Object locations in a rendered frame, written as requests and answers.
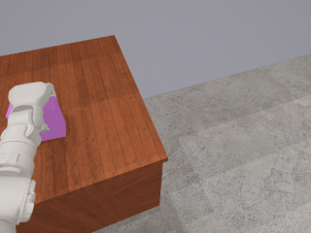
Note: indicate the table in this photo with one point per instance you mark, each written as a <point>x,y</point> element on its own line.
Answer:
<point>108,167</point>

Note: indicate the left robot hand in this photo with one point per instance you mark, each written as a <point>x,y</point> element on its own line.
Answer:
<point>38,93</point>

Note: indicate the robot left forearm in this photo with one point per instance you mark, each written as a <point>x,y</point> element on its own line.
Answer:
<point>20,140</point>

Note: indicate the sponge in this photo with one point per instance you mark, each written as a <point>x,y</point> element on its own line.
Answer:
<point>53,118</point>

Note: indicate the robot left upper arm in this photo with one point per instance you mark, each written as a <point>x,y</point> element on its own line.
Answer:
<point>17,199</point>

